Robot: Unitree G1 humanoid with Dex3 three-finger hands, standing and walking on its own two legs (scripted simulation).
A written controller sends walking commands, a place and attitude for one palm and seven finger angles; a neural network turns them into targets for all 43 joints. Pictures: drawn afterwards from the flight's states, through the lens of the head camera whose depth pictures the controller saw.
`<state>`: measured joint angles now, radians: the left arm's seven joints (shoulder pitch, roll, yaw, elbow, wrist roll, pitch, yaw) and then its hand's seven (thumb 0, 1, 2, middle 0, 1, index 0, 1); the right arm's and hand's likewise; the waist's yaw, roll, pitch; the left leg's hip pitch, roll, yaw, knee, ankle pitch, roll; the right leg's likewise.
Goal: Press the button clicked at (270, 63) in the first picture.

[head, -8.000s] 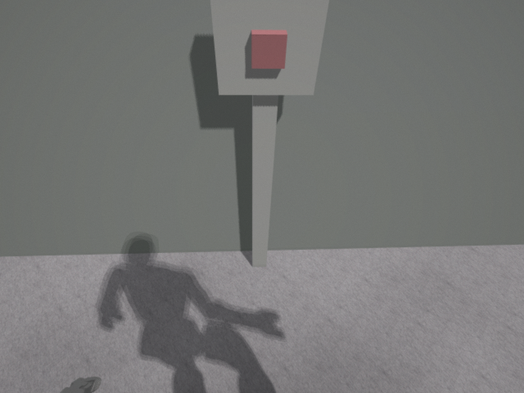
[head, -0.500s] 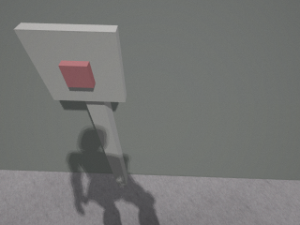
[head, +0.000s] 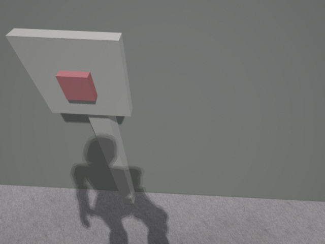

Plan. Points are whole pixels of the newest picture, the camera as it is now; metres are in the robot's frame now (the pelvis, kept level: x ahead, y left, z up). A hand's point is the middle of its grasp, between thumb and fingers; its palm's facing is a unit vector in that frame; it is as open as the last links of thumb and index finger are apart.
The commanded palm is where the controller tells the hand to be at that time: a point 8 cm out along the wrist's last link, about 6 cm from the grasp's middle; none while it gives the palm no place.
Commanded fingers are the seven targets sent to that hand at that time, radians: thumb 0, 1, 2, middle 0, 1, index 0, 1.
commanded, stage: look again from close up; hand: left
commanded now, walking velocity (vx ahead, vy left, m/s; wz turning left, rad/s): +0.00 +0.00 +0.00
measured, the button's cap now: (78, 85) +0.40 +0.22 +0.19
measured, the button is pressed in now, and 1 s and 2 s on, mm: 0 0 0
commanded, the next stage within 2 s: shuffle to correct the standing spot in 0.54 s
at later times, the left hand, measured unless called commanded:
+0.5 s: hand out of the picture -0.02 +0.15 -0.18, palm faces +0.03 -0.98 -0.17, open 7.4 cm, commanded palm none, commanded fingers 0.00 0.90 0.90 -0.20 -0.30 -0.20 -0.30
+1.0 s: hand out of the picture -0.04 +0.18 -0.18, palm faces +0.05 -0.97 -0.22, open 7.4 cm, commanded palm none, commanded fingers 0.00 0.90 0.90 -0.20 -0.30 -0.20 -0.30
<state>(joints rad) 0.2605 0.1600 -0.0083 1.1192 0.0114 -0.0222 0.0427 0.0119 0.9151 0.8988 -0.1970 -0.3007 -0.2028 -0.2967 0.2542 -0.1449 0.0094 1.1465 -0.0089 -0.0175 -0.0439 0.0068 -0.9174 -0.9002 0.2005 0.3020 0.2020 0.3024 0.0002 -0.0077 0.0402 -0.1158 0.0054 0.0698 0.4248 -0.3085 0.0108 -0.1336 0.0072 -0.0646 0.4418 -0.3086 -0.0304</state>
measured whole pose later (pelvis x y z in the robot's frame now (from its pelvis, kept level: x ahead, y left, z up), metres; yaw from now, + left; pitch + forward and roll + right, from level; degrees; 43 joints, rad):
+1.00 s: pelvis -0.05 +0.00 -0.01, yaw +1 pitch -1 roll +0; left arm 0.25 0.17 0.03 1.05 0.03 0.01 0.05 0.01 0.90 0.90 -0.20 -0.30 -0.20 -0.30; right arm 0.24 -0.15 -0.04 1.07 -0.01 0.03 -0.03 0.00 -0.91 -0.90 0.20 0.30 0.20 0.30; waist 0.01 -0.01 0.07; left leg -0.26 0.02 0.05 0.59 -0.35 -0.01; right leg -0.25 0.01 -0.08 0.55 -0.29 -0.05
